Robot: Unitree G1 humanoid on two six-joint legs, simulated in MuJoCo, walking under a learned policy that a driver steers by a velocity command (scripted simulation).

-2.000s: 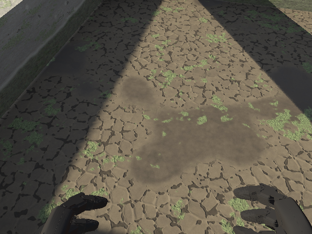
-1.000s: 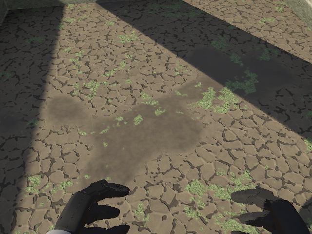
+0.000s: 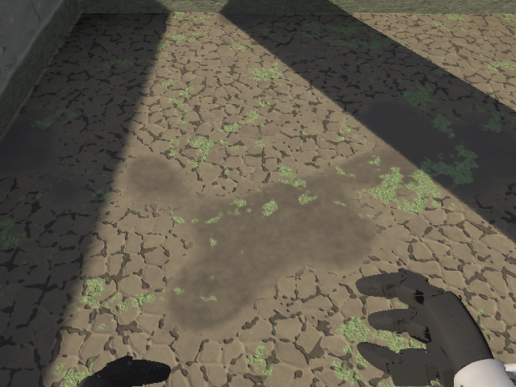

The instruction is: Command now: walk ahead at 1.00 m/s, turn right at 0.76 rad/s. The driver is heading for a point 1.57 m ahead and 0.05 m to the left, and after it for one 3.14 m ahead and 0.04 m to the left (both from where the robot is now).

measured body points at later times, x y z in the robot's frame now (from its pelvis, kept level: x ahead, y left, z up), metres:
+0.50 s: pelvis +0.01 -0.02 +0.01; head -0.01 -0.03 +0.46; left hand +0.25 +0.14 -0.04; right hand +0.18 -0.25 -0.07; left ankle +0.03 +0.10 -0.73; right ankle +0.00 -0.12 -0.73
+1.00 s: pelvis -0.02 +0.02 -0.01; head +0.00 +0.06 +0.44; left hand +0.05 +0.33 -0.14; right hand +0.18 -0.18 -0.09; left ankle -0.02 +0.12 -0.73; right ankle -0.03 -0.13 -0.65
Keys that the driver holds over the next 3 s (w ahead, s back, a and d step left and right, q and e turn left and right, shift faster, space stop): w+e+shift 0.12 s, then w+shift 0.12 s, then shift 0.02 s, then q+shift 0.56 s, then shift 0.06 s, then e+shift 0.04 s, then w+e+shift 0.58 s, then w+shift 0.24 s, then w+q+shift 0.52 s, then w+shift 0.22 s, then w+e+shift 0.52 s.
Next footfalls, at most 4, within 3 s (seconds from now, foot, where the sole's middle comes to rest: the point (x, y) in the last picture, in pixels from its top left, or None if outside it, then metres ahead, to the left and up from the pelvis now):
0.90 left None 0.01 0.16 -0.77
1.26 right None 0.02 -0.08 -0.77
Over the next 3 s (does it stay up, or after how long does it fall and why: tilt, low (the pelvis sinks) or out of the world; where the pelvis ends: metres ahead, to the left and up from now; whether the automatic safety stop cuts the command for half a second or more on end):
stays up -0.02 0.06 0.00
